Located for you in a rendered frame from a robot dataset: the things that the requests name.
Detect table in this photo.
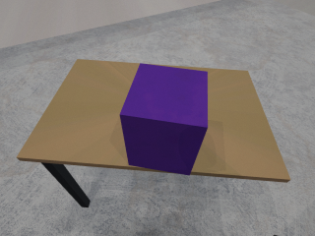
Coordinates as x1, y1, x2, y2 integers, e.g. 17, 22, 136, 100
17, 59, 291, 207

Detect carton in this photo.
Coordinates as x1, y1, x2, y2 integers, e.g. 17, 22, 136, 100
119, 63, 208, 176

